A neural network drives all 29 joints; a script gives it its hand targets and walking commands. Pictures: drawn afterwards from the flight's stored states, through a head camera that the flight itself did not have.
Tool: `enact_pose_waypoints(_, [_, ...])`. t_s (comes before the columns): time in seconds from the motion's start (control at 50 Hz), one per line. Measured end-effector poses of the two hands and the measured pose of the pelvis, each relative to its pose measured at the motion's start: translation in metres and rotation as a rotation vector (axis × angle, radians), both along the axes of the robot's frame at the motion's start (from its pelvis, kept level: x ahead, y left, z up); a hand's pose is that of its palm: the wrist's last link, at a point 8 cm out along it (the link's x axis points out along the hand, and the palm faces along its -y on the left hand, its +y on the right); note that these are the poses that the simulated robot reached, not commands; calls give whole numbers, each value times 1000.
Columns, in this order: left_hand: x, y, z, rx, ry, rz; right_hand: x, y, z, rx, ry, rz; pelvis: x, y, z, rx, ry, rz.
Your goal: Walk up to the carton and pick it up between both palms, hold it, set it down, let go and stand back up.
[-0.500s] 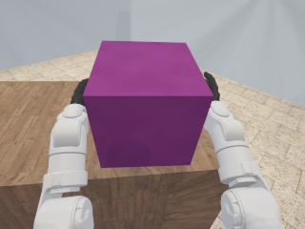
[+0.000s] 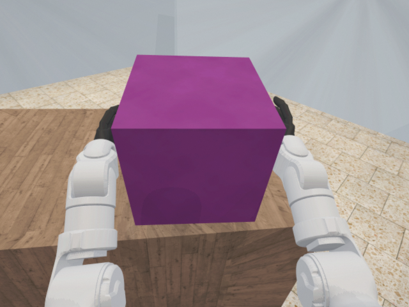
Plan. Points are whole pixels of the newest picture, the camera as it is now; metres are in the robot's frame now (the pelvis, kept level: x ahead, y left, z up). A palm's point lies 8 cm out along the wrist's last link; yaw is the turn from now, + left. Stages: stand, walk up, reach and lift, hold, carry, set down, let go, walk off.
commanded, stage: hold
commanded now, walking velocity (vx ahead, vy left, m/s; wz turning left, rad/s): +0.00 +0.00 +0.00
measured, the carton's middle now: (195, 137) +0.41 +0.01 +0.20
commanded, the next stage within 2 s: set down in 0.38 s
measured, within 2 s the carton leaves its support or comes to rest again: neither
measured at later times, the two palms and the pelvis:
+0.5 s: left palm (106, 144) +0.36 +0.18 +0.21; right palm (281, 137) +0.37 -0.15 +0.23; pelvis +0.00 +0.00 +0.00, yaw +0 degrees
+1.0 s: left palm (112, 149) +0.41 +0.18 +0.17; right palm (267, 144) +0.42 -0.15 +0.18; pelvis +0.03 +0.00 +0.00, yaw +0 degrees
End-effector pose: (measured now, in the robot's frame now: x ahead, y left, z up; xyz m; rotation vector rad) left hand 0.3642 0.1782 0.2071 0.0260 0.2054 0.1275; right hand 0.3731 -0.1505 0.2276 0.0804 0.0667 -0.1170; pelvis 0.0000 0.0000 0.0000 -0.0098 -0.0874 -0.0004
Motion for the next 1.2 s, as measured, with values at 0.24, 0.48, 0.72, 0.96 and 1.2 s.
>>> enact_pose_waypoints(0.24, [0, 0, 0, 0, -1, 0, 0, 0, 0, 0, -1, 0, 0, 0, 0, 0, 0, 0])
enact_pose_waypoints(0.48, [0, 0, 1, -6, -6, 3, 0, 0, 1, 1, -5, 0, 0, 0, 0, 0, -3, 0])
enact_pose_waypoints(0.72, [10, 10, -6, -29, -82, 26, 18, 10, 5, -115, -97, 32, 8, -4, 1, 8, -7, 3])
enact_pose_waypoints(0.96, [41, 8, -37, 15, -60, 9, 44, 7, -40, -125, -86, 18, 24, -3, 2, 11, 0, 6])
enact_pose_waypoints(1.2, [46, -1, -42, 59, -80, -12, 42, -2, -51, -59, -112, -5, 31, -3, 2, 11, 10, 7])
